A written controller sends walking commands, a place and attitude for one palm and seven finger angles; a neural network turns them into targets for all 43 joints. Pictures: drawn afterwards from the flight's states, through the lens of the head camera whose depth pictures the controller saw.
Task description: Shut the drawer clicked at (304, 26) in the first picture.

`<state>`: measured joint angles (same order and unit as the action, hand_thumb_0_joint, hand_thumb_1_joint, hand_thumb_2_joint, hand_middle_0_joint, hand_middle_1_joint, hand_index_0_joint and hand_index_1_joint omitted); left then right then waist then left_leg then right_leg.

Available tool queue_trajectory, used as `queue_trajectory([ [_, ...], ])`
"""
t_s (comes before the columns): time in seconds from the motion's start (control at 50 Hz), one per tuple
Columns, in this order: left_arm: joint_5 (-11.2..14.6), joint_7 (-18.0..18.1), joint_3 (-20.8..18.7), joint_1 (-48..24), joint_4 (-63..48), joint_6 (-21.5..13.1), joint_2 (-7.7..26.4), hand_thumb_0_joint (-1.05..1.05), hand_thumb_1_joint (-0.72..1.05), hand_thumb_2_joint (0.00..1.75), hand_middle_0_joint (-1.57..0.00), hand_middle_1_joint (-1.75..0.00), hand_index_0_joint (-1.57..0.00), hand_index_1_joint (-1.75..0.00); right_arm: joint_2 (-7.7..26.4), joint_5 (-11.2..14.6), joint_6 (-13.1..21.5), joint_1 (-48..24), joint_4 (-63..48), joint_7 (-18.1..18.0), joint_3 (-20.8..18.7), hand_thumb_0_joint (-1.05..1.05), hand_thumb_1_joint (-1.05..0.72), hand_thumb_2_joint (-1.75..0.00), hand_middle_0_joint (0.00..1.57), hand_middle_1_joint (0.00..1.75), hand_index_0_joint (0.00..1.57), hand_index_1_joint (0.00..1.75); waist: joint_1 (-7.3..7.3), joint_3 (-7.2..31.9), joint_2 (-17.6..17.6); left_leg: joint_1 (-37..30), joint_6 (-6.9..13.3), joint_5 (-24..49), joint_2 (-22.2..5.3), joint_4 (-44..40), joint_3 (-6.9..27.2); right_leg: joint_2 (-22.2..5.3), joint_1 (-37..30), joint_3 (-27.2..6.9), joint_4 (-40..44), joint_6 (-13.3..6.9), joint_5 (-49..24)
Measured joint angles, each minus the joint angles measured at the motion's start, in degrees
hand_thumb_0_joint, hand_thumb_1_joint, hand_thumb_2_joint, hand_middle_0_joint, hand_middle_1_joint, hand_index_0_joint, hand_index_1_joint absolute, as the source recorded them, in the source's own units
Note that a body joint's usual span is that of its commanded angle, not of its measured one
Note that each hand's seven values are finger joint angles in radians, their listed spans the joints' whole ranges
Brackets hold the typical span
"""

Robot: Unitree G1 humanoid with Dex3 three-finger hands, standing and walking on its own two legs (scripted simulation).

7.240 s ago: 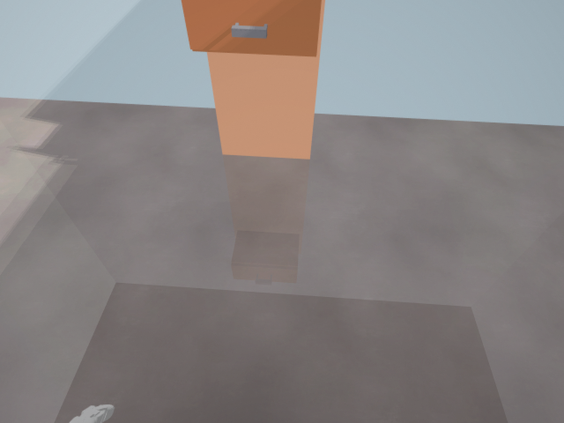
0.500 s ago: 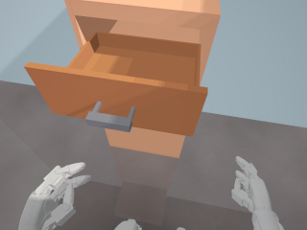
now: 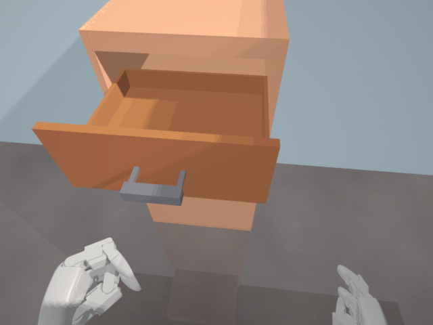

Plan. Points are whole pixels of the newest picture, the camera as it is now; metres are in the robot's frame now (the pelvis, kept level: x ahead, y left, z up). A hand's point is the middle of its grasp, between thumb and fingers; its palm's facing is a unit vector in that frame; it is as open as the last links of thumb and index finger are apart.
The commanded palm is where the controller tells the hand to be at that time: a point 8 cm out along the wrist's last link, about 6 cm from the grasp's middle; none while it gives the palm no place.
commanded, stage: raise the hand and make a fist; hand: left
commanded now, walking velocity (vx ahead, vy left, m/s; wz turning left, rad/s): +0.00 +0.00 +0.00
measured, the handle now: (155, 183) +0.36 +0.14 +0.07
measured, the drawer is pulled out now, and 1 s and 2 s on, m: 0.29 0.29 0.29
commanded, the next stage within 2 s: bring the fist close to the handle in 0.90 s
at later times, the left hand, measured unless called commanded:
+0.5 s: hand (109, 272) +0.16 +0.14 +0.16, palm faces -0.05 -1.00 -0.07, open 3.2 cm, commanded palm +0.13 +0.19 +0.17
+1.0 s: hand (127, 268) +0.17 +0.12 +0.16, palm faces -0.03 -0.99 -0.10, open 3.2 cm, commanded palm +0.13 +0.17 +0.17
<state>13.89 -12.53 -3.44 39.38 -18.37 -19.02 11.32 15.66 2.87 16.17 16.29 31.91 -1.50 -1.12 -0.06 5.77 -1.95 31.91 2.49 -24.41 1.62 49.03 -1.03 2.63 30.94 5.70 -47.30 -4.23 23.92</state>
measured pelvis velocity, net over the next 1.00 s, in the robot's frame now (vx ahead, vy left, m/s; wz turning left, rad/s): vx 0.01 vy -0.01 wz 0.00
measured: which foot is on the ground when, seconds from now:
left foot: down 0.00-1.00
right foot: down 0.00-1.00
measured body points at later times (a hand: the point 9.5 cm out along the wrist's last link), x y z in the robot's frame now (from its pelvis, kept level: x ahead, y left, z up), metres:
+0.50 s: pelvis +0.01 +0.03 +0.01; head -0.01 +0.01 +0.46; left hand +0.16 +0.20 +0.16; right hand +0.21 -0.16 -0.04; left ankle +0.00 +0.09 -0.70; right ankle +0.00 -0.07 -0.70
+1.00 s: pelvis +0.01 -0.01 +0.02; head -0.01 -0.04 +0.46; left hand +0.16 +0.17 +0.17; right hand +0.20 -0.22 -0.04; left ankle +0.00 +0.09 -0.70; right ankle +0.00 -0.07 -0.70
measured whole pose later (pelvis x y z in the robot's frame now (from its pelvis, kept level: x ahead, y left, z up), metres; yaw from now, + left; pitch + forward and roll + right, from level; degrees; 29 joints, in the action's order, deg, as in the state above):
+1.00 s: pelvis +0.01 -0.01 +0.02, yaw +0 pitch +1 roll +0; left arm 11.4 -7.0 -0.1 38.6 -34.6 -3.1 12.3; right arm 14.2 3.4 13.0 14.5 29.6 -0.4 3.0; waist -1.8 5.1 -4.0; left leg 20.5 1.8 -22.5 1.5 41.8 -0.5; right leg 3.1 19.6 5.7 -40.2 -4.7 22.2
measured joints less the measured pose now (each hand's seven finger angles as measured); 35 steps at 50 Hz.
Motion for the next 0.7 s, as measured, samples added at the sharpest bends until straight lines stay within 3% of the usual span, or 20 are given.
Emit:
queue_trajectory([
  [0.12,-1.46,2.81,2.19,0.09,-4.52,2.12,-0.12,0.02,0.90,0.90,-1.15,-1.33,-1.15,-1.32,-1.31,-0.02,0.05,-2.35,-2.11,0.52,1.07,0.01,-0.91,-0.90,0.20,0.30,0.20,0.30,-0.63,0.51,-0.33,-2.03,0.78,-0.33,0.39,-0.39,-0.19,-0.33,-2.19,-0.25,0.71,0.71,0.07],
  [0.32,-4.22,4.64,7.30,0.10,-13.35,10.77,-1.38,0.01,0.90,0.90,-1.33,-1.53,-1.33,-1.52,-3.82,-0.05,-1.99,-3.93,-5.08,2.04,4.81,0.01,-0.91,-0.90,0.20,0.30,0.20,0.30,-2.09,0.43,-1.46,-6.64,1.75,0.04,1.30,-2.68,-0.51,-1.12,-6.80,-0.74,2.85,1.83,-0.27],
  [0.42,-4.96,5.70,7.59,-0.03,-16.59,14.04,-0.89,0.01,0.90,0.90,-1.37,-1.57,-1.37,-1.57,-4.08,-0.02,-3.77,-3.50,-5.03,2.32,5.76,0.01,-0.91,-0.90,0.20,0.30,0.20,0.30,-2.58,-0.10,-1.73,-8.30,1.90,0.60,1.58,-4.08,-0.67,-1.35,-8.31,-0.97,3.94,2.04,-0.70],
  [0.7,-4.47,6.10,6.95,0.11,-19.85,18.49,-0.76,0.01,0.90,0.90,-1.40,-1.60,-1.40,-1.59,-1.96,0.60,-4.55,-1.32,-3.52,2.04,4.54,0.01,-0.91,-0.90,0.20,0.30,0.20,0.30,-1.59,-0.94,-1.66,-11.03,1.25,1.77,1.32,-6.84,-0.71,-1.01,-10.63,-1.15,6.01,1.40,-1.55],
])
